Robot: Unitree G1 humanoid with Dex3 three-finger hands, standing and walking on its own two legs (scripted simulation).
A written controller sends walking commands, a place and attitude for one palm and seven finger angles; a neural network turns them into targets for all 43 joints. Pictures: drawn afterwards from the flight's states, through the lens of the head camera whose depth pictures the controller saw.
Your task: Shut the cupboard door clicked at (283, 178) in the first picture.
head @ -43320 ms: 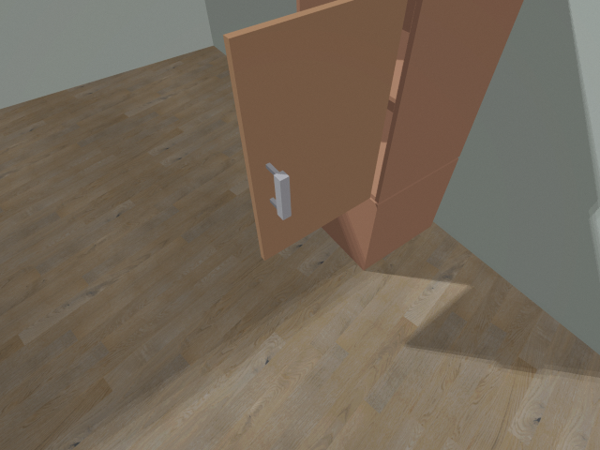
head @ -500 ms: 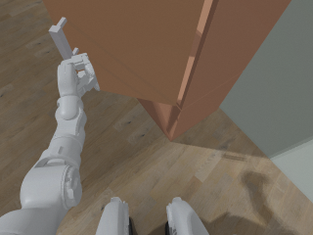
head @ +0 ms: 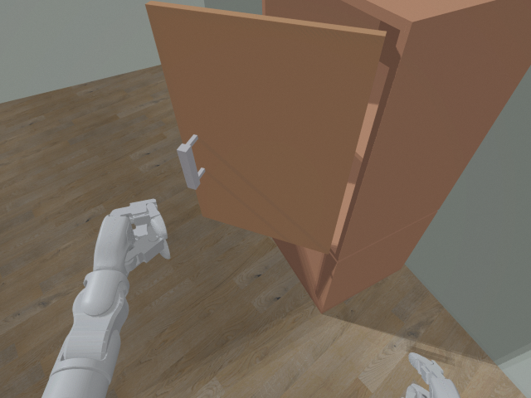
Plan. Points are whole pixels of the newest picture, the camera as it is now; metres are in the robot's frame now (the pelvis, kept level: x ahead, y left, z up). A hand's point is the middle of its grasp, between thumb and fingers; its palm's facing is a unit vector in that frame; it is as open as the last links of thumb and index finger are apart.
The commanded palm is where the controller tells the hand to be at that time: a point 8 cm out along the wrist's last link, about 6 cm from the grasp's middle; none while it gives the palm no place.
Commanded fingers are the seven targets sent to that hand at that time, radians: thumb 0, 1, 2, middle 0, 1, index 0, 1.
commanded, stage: draw the hand back to the body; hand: left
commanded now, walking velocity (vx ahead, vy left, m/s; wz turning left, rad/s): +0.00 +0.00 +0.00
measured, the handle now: (193, 161) +0.63 +0.20 -0.05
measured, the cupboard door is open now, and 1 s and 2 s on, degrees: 42 42 42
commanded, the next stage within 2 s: step back with the hand held close in 0.98 s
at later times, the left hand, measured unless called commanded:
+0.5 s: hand (35, 272) +0.23 +0.26 +0.17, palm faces +0.41 -0.83 -0.38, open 5.3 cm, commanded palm +0.17 +0.29 +0.19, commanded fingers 0.00 0.90 0.90 -0.31 -0.42 -0.31 -0.42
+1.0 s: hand (8, 283) +0.20 +0.25 +0.20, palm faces +0.45 -0.79 -0.41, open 7.4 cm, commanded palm +0.15 +0.29 +0.21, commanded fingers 0.00 0.90 0.90 -0.20 -0.30 -0.20 -0.30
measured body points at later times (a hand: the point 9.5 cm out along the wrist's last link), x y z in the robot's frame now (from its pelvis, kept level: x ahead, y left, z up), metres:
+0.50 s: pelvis +0.02 +0.00 +0.04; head +0.00 -0.03 +0.48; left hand +0.20 +0.30 +0.19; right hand +0.22 -0.20 -0.05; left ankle +0.02 +0.12 -0.70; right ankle -0.03 -0.12 -0.70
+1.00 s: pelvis +0.02 -0.01 +0.04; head -0.01 -0.04 +0.49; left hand +0.17 +0.29 +0.22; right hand +0.21 -0.23 -0.05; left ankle +0.02 +0.12 -0.70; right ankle -0.03 -0.12 -0.70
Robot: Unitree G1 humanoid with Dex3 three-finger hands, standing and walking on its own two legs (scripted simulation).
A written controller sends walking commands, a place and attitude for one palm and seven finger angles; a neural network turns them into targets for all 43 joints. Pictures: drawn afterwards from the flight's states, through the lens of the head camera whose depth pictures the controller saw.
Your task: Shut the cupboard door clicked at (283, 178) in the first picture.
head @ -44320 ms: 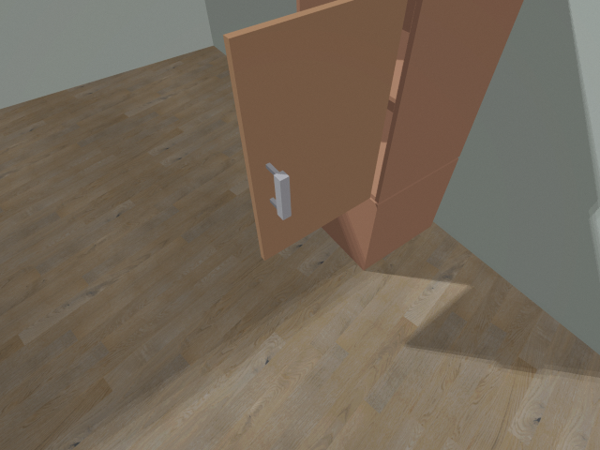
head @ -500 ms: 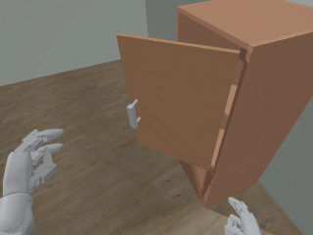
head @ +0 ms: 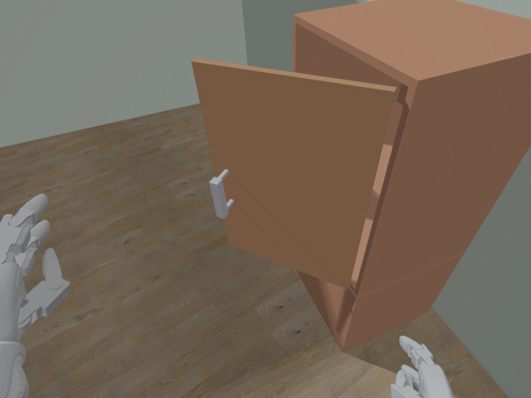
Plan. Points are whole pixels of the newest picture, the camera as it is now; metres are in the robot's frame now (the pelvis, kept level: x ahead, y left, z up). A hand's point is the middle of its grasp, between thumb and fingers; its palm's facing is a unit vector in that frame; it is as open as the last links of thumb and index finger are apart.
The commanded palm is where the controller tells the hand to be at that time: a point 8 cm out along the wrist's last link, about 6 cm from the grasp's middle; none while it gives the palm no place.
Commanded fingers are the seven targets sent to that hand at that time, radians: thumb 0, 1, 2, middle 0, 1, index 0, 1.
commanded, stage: step back with the hand held close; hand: left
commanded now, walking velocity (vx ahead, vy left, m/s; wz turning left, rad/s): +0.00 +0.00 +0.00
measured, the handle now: (223, 193) +0.61 +0.20 -0.08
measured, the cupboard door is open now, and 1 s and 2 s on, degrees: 42 42 42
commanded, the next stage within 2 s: stop stepping back and stand still in 1.70 s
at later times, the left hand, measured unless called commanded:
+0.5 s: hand (38, 287) +0.18 +0.29 +0.16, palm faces +0.35 -0.77 -0.52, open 7.4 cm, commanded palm +0.12 +0.33 +0.17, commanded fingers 0.00 0.90 0.90 -0.20 -0.30 -0.20 -0.30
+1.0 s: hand out of the picture +0.10 +0.30 +0.16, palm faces +0.47 -0.76 -0.44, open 7.4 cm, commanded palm +0.04 +0.33 +0.17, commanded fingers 0.00 0.90 0.90 -0.20 -0.30 -0.20 -0.30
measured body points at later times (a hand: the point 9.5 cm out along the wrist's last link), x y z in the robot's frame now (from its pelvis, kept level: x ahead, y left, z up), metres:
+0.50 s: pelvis -0.02 +0.03 +0.00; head +0.00 +0.02 +0.45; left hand +0.16 +0.33 +0.19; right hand +0.16 -0.21 -0.09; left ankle +0.01 +0.13 -0.74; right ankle -0.04 -0.11 -0.74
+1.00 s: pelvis -0.09 +0.03 -0.02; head -0.09 +0.04 +0.43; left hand +0.07 +0.34 +0.19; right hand +0.07 -0.21 -0.09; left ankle +0.00 +0.13 -0.74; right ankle -0.04 -0.11 -0.74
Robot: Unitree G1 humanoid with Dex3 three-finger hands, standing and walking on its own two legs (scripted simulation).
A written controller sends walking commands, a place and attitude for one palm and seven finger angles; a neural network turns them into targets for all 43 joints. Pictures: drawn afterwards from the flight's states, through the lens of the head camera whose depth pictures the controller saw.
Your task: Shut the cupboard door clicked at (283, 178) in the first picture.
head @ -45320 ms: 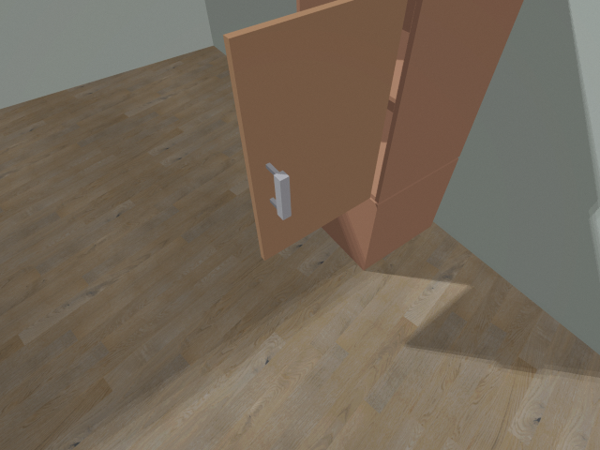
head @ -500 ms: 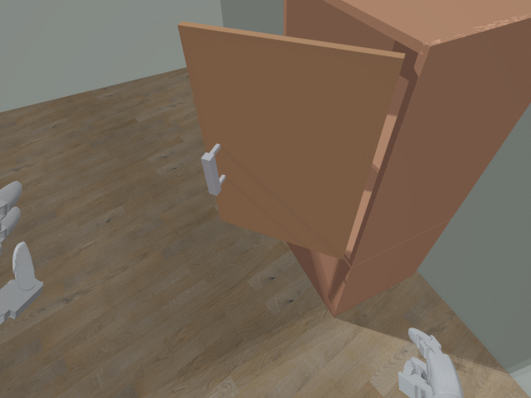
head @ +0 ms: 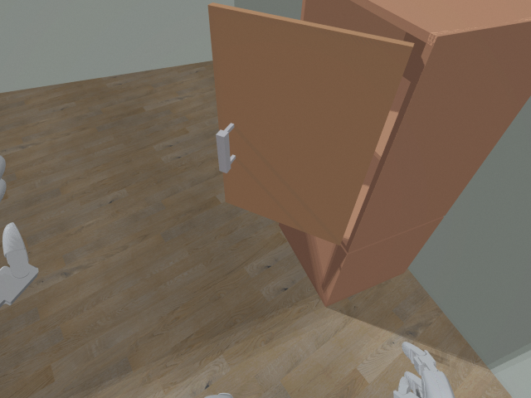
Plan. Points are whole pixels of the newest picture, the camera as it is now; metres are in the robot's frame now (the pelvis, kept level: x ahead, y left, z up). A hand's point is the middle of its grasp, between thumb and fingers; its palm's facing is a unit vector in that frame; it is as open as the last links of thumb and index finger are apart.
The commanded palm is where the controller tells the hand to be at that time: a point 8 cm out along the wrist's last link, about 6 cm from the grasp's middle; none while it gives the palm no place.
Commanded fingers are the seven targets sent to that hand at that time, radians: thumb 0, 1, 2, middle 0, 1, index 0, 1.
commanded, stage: step back with the hand held close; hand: left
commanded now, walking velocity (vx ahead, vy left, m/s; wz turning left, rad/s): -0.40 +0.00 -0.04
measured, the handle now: (227, 147) +0.71 +0.15 -0.07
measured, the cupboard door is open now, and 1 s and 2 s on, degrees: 42 42 42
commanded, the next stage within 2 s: stop stepping back and stand still in 0.70 s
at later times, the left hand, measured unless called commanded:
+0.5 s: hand out of the picture +0.13 +0.27 +0.19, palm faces +0.49 -0.77 -0.41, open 7.4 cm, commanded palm +0.07 +0.31 +0.19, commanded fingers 0.00 0.90 0.90 -0.20 -0.30 -0.20 -0.30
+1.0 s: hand out of the picture +0.07 +0.30 +0.18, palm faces +0.39 -0.80 -0.45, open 7.4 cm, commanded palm -0.01 +0.33 +0.19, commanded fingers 0.00 0.90 0.90 -0.20 -0.30 -0.20 -0.30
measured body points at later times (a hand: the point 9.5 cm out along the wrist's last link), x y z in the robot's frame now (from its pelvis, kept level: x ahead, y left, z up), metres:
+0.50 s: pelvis -0.05 +0.00 -0.01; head -0.05 +0.03 +0.44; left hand +0.10 +0.31 +0.21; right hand +0.11 -0.24 -0.09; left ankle +0.06 +0.10 -0.72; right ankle +0.05 -0.13 -0.72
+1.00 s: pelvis -0.13 +0.03 +0.00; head -0.14 +0.06 +0.45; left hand +0.05 +0.34 +0.20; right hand +0.02 -0.22 -0.06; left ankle +0.05 +0.11 -0.72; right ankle -0.15 -0.14 -0.72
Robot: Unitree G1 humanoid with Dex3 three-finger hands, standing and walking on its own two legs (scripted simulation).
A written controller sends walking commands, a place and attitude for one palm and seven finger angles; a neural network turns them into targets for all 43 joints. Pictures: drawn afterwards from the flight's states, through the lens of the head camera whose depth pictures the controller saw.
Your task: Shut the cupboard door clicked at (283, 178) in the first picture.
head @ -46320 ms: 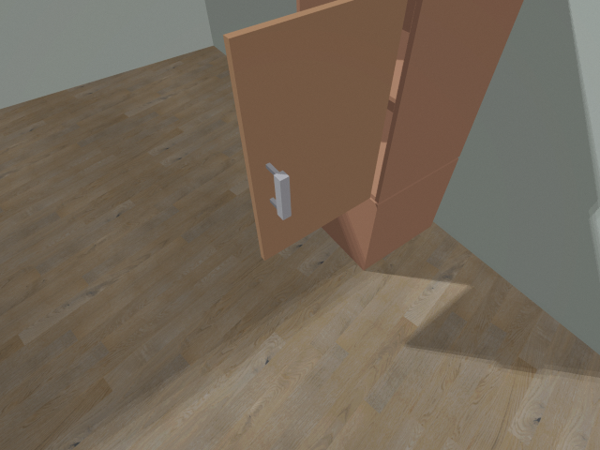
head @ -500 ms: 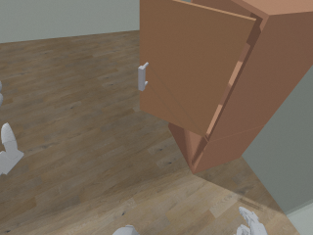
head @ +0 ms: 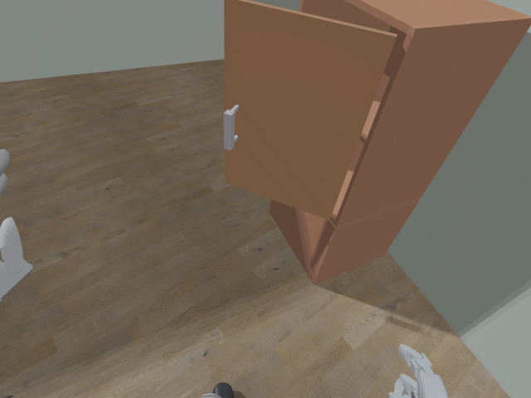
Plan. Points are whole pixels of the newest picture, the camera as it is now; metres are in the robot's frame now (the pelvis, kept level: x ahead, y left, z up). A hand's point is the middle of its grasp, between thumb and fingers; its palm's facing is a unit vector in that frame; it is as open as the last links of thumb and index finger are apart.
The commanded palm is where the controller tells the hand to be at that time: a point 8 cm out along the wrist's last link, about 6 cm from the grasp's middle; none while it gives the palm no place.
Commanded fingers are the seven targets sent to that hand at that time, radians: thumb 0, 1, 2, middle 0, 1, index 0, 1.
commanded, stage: stop stepping back and stand still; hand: left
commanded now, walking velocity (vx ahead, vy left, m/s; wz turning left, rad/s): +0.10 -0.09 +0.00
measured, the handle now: (232, 127) +0.85 +0.08 -0.07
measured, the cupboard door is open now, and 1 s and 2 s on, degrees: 42 42 42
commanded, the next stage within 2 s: let the arm hang, fingers relaxed in 1.30 s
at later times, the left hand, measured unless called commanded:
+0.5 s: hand out of the picture +0.12 +0.31 +0.20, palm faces +0.43 -0.79 -0.43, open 7.4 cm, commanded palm +0.07 +0.34 +0.19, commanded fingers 0.00 0.90 0.90 -0.20 -0.30 -0.20 -0.30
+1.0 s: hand out of the picture +0.15 +0.32 +0.17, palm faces +0.33 -0.80 -0.51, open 7.4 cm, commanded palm +0.10 +0.37 +0.19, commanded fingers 0.00 0.90 0.90 -0.20 -0.30 -0.20 -0.30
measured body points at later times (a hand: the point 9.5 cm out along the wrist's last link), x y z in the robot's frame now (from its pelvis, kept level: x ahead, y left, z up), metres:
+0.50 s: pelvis -0.09 +0.05 +0.01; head -0.11 +0.07 +0.46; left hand +0.09 +0.35 +0.22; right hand +0.04 -0.19 -0.08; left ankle -0.06 +0.18 -0.67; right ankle -0.11 -0.03 -0.73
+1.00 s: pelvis -0.07 +0.08 +0.00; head -0.05 +0.08 +0.45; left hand +0.13 +0.36 +0.19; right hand +0.05 -0.17 -0.10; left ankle -0.07 +0.20 -0.73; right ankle -0.07 -0.01 -0.73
